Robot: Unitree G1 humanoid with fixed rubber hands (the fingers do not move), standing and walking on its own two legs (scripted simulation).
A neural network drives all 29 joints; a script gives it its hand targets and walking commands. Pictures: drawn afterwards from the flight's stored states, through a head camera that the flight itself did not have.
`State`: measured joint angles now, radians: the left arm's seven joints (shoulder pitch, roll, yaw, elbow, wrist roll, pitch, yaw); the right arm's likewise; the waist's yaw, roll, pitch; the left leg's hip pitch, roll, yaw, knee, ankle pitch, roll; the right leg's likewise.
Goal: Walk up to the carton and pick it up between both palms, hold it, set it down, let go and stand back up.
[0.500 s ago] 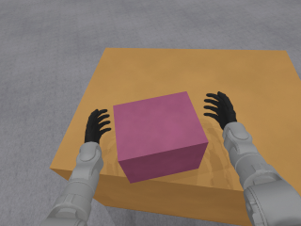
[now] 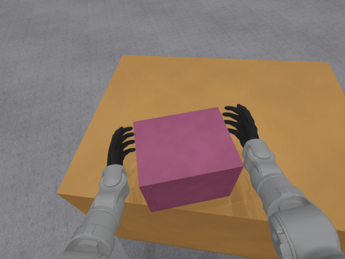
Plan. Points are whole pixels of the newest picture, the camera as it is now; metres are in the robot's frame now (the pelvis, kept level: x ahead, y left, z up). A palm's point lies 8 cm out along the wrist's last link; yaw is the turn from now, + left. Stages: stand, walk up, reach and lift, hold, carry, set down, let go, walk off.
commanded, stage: reach and lift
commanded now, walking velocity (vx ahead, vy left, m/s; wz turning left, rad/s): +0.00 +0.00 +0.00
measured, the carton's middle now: (183, 160) +0.36 +0.06 -0.02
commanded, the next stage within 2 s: none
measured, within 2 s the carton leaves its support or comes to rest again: leaves its support in 1.24 s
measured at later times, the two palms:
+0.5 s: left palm (116, 161) +0.31 +0.22 +0.01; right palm (243, 133) +0.44 -0.07 +0.04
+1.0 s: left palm (118, 162) +0.31 +0.21 +0.01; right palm (241, 134) +0.43 -0.07 +0.04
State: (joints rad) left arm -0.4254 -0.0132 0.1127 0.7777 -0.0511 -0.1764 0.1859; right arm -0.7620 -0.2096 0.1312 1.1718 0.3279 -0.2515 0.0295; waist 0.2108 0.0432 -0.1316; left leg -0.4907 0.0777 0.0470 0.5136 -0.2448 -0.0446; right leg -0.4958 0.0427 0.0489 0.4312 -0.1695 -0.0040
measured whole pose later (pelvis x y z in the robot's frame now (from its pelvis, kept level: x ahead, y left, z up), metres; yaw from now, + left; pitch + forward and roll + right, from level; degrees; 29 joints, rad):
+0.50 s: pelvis +0.00 +0.00 +0.00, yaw +0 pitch +14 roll -1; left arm -0.43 -0.02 0.14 0.78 -0.04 -0.19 0.20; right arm -0.78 -0.18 0.13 1.17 0.30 -0.25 -0.01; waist 0.21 0.03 -0.13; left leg -0.50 0.09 0.05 0.52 -0.26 -0.05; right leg -0.50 0.05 0.05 0.43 -0.17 -0.01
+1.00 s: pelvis +0.00 -0.01 +0.00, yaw +0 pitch +14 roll -1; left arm -0.42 -0.08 0.24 0.78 0.01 -0.20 0.24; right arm -0.78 -0.14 0.10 1.17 0.21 -0.25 -0.03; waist 0.20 0.03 -0.14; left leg -0.48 0.09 0.05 0.50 -0.25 -0.05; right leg -0.50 0.05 0.04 0.43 -0.17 -0.01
